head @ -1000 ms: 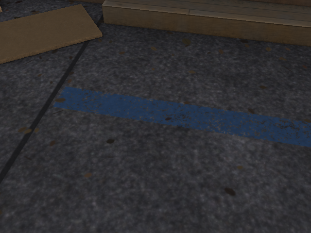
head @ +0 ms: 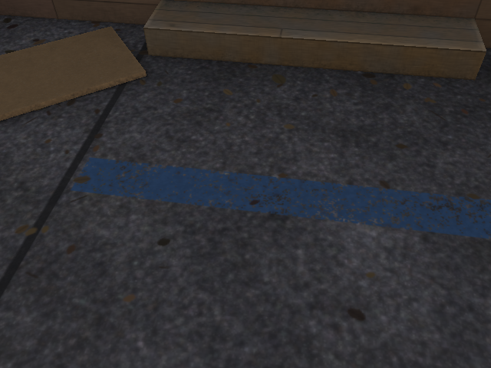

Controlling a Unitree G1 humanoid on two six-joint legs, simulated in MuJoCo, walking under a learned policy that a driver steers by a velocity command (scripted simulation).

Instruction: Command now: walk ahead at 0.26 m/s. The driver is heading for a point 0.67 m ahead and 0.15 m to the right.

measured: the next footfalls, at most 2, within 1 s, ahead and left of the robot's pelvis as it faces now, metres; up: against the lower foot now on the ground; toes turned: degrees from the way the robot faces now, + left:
left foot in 0.56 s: +0.44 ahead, +0.13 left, +0.00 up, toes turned +0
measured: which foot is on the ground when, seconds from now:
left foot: down 0.00-0.10, up 0.12-0.54, down 0.56-1.00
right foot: down 0.00-0.56, up 0.58-1.00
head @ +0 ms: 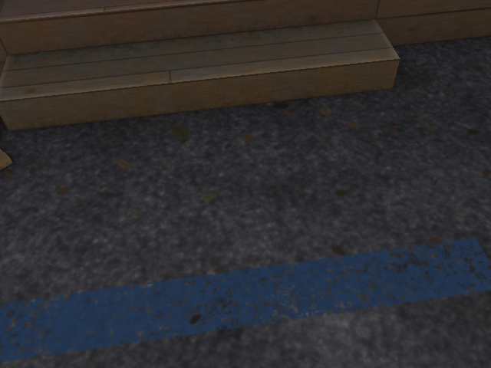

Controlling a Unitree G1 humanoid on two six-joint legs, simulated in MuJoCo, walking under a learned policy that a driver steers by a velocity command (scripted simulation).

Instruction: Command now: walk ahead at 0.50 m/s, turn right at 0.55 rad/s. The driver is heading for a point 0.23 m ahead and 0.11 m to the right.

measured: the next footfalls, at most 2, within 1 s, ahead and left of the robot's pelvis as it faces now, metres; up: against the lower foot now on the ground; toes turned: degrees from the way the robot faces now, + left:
right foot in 0.12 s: +0.25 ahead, -0.13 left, +0.00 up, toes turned -7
left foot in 0.56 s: +0.30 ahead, +0.11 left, +0.00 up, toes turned -6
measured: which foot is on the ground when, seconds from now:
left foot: down 0.00-0.12, up 0.14-0.54, down 0.56-1.00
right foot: up 0.00-0.10, down 0.12-1.00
